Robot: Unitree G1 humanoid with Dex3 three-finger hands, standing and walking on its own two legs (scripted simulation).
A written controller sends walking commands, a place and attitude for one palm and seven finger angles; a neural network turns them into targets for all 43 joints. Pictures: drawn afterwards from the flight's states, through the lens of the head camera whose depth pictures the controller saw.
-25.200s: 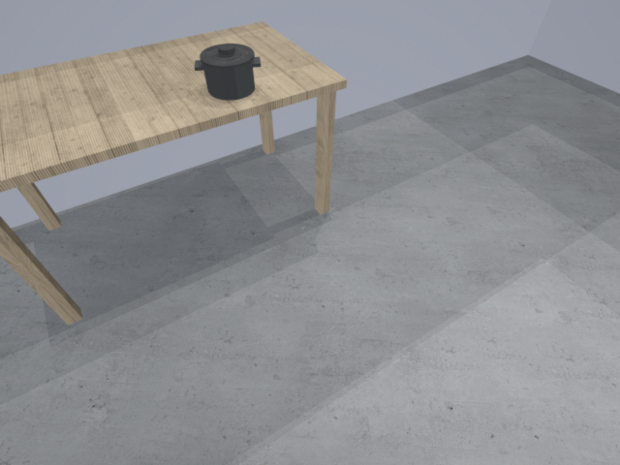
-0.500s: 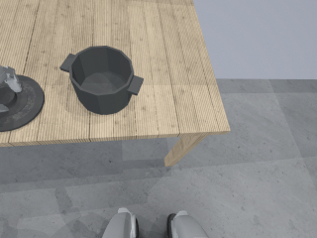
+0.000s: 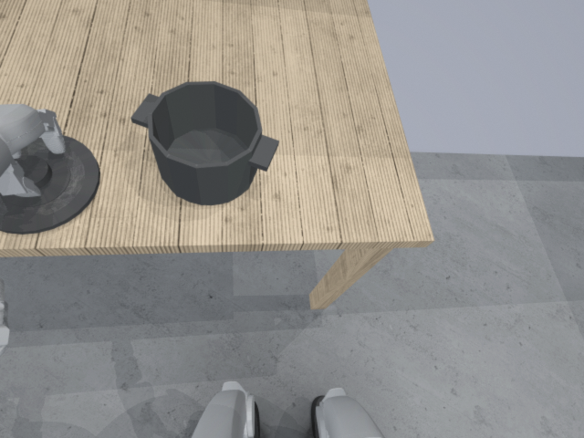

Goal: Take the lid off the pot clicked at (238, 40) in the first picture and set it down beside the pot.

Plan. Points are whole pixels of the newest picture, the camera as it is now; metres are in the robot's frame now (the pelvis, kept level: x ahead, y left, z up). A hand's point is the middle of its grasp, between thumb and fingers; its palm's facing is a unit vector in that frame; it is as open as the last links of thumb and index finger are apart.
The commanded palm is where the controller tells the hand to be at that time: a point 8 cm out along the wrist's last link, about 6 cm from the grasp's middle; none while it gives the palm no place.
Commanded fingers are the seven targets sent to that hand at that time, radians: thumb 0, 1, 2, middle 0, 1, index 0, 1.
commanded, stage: open the fingers wide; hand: left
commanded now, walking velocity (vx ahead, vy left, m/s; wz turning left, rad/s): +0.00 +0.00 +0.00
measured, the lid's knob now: (29, 173) +0.48 +0.36 -0.03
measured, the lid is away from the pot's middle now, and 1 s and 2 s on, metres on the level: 0.25 0.25 0.25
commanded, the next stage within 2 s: raise the empty hand in 0.38 s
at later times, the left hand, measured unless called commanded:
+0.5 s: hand (23, 160) +0.47 +0.34 +0.01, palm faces -0.48 -0.12 -0.87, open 11.0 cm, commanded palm +0.52 +0.32 +0.07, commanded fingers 0.00 0.05 0.51 -0.30 -0.94 -0.30 -0.94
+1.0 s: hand out of the picture +0.46 +0.34 +0.06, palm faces -0.45 -0.12 -0.89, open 11.0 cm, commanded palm +0.51 +0.32 +0.12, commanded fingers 0.00 0.05 0.51 -0.30 -0.94 -0.30 -0.94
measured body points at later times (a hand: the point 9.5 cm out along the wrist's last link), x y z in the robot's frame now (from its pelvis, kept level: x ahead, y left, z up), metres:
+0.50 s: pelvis +0.01 -0.01 +0.00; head +0.15 +0.04 +0.43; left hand +0.49 +0.35 +0.06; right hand +0.01 -0.29 -0.09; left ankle +0.03 +0.02 -0.68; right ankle +0.03 -0.21 -0.68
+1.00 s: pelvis +0.01 -0.01 +0.02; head +0.13 +0.03 +0.45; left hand +0.48 +0.35 +0.11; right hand +0.04 -0.29 -0.09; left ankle +0.03 +0.02 -0.68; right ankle +0.03 -0.21 -0.68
